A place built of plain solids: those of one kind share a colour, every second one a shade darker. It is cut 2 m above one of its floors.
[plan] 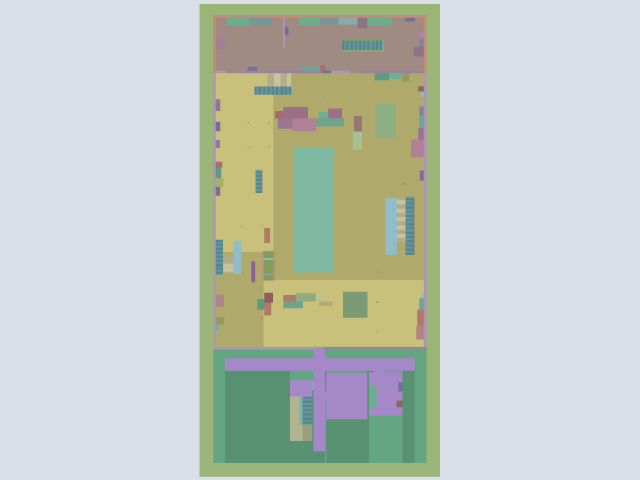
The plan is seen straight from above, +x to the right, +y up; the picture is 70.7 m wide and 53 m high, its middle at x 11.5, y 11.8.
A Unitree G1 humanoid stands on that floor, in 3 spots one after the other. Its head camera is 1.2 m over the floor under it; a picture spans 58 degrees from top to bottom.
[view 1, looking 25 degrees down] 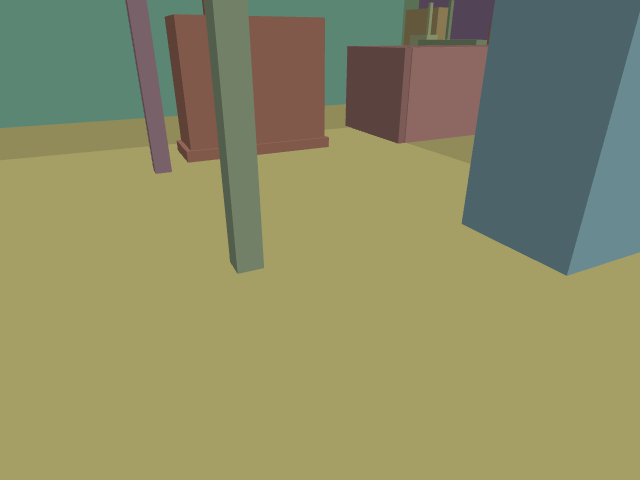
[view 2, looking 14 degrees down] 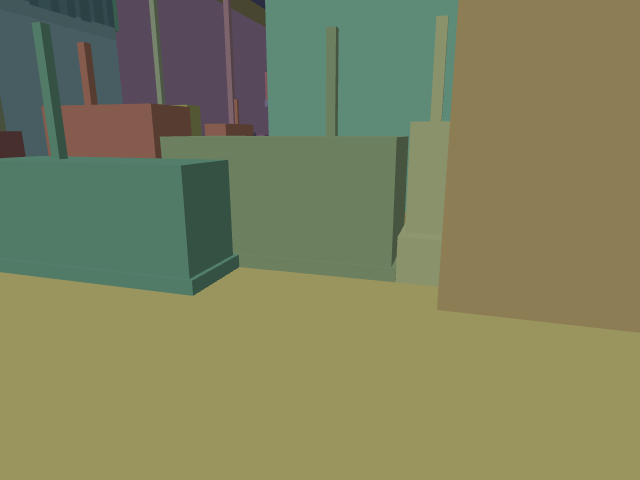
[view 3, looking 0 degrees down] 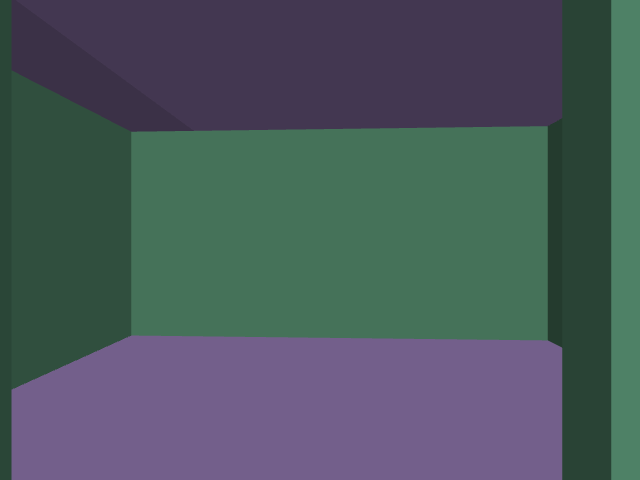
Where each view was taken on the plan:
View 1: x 0.68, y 13.85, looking -26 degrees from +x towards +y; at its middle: floor_bay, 2.84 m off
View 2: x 11.42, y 1.60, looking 107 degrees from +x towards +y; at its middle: hydrophore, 3.69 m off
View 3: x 11.42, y -5.54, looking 3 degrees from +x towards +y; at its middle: wall_house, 5.30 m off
